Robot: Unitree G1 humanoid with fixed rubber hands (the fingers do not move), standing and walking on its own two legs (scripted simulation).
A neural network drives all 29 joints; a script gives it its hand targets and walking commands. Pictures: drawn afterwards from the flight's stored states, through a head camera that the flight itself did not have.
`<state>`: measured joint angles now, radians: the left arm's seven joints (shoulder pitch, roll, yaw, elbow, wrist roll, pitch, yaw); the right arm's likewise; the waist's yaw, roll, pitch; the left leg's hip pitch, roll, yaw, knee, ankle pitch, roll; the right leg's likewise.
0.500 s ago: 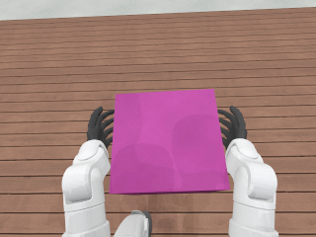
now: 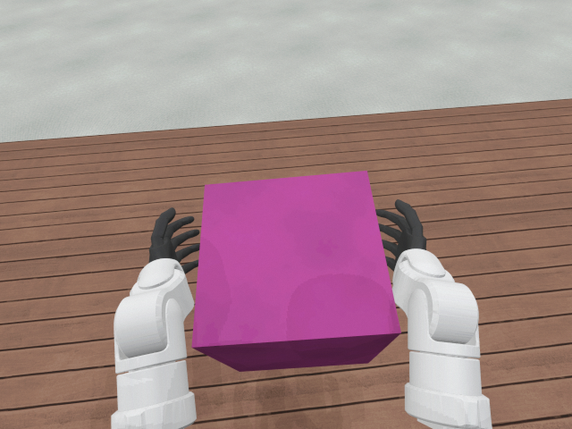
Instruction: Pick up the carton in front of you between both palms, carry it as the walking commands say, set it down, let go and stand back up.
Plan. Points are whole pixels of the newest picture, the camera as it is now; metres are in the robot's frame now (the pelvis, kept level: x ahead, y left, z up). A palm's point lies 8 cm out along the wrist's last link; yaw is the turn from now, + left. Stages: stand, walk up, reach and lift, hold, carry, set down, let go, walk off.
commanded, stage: carry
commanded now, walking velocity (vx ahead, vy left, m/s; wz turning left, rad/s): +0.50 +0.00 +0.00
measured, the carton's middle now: (295, 283) +0.33 -0.02 +0.03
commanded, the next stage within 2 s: none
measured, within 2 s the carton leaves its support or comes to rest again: neither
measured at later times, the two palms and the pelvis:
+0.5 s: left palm (190, 148) +0.64 +0.16 +0.06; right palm (346, 136) +0.64 -0.15 +0.06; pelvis +0.31 +0.00 -0.03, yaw +0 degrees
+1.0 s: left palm (222, 80) +0.96 +0.12 +0.04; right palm (337, 74) +0.97 -0.19 +0.03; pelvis +0.64 -0.04 -0.05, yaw +1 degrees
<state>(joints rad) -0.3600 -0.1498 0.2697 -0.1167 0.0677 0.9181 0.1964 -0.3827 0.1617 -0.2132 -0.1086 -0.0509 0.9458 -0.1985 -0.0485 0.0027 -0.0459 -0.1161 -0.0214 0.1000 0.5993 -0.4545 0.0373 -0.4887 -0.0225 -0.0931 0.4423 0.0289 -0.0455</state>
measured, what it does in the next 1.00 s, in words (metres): goes down: left foot, then right foot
